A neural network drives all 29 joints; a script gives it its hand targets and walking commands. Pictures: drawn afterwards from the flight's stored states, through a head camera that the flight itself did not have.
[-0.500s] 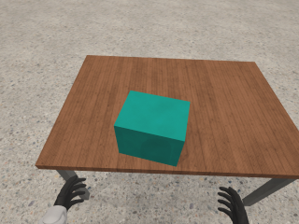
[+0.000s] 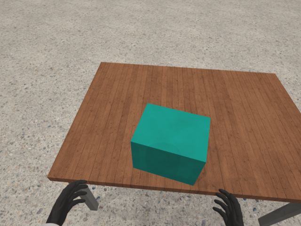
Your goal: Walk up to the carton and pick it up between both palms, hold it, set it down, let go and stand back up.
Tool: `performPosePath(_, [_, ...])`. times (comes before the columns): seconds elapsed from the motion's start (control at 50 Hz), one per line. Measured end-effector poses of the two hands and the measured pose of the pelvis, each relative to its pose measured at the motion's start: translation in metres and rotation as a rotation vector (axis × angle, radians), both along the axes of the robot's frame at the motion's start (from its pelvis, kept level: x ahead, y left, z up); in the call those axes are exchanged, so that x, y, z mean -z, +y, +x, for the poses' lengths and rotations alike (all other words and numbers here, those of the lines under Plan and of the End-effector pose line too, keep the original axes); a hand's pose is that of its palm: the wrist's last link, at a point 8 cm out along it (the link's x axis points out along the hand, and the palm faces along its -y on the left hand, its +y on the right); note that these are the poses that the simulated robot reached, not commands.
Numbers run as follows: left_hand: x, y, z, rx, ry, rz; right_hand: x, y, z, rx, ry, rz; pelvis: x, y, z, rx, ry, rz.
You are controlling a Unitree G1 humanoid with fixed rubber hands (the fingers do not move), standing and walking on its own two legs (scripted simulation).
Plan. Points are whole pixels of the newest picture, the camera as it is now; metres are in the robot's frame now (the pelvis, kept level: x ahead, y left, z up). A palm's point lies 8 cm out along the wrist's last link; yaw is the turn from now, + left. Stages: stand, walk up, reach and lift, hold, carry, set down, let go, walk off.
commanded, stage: reach and lift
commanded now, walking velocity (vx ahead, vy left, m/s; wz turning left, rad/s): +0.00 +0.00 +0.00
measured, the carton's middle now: (170, 143) +0.41 -0.03 -0.10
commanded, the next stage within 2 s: none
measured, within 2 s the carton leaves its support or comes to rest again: neither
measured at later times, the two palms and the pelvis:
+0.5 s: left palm (74, 196) +0.19 +0.24 -0.04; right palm (237, 216) +0.17 -0.20 -0.05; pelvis -0.03 +0.00 -0.01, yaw -1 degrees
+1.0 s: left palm (85, 159) +0.28 +0.23 -0.01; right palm (234, 175) +0.27 -0.20 -0.02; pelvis -0.03 -0.02 -0.01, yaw +1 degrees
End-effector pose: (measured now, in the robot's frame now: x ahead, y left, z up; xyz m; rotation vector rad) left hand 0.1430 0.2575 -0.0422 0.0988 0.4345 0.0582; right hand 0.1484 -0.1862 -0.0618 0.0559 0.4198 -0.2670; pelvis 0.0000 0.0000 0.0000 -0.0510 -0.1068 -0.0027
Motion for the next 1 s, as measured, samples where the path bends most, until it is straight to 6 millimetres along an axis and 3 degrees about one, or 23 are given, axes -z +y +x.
performPosePath(0.26, [0.009,-0.021,0.003,0.023,-0.065,-0.069,-0.012,0.000,0.003,-0.005,-0.079,-0.001,0.003,0.007,-0.017,0.005,0.013,0.002])
performPosePath(0.44, [0.008,-0.022,0.029,0.006,-0.094,-0.050,-0.012,-0.008,0.016,-0.020,-0.049,-0.015,0.007,0.001,-0.032,0.013,0.025,0.011])
performPosePath(0.72, [-0.031,-0.025,0.107,-0.004,-0.140,-0.019,-0.026,-0.012,0.075,-0.042,-0.088,0.016,0.010,-0.003,-0.038,0.015,0.091,0.021])
performPosePath(1.0, [-0.029,-0.030,0.141,-0.004,-0.124,-0.046,-0.043,-0.015,0.124,-0.047,-0.080,-0.026,0.008,-0.021,-0.031,-0.013,0.199,0.007])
